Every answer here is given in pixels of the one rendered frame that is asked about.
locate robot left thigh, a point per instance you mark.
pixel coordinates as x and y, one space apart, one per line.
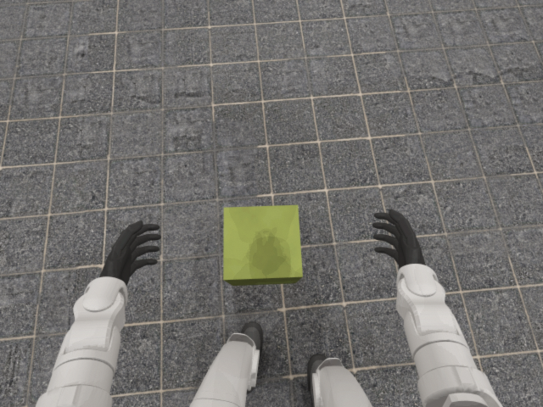
233 371

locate robot left forearm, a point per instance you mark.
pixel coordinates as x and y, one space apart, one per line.
83 372

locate robot right hand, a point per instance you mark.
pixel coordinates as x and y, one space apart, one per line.
408 250

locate carton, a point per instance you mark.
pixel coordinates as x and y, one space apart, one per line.
261 245

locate robot right forearm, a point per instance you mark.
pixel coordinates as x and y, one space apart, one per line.
448 376

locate robot left foot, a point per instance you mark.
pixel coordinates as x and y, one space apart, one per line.
254 331

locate robot left hand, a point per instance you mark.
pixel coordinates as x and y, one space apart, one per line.
120 261

